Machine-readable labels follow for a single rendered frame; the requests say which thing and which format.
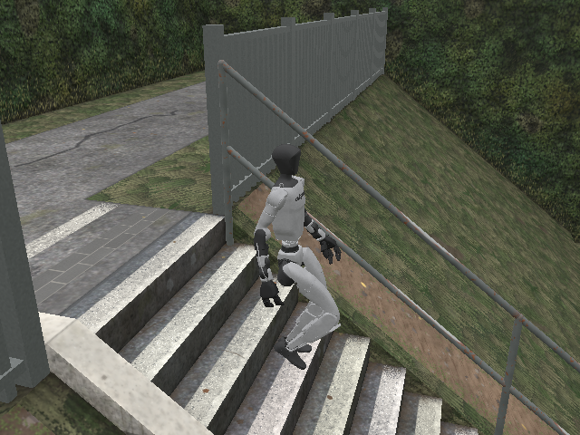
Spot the robot right hand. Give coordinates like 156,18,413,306
260,280,285,307

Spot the robot left forearm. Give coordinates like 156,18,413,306
304,209,325,241

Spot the left robot shin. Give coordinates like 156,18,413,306
285,307,321,343

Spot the left robot upper arm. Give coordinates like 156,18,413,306
292,176,305,186

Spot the right robot upper arm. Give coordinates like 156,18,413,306
254,188,288,241

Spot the robot left hand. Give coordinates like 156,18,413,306
319,235,342,264

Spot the right robot shin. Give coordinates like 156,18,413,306
286,313,341,352

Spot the robot right forearm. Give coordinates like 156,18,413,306
254,229,273,282

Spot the robot shin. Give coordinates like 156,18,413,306
286,313,341,352
285,307,321,343

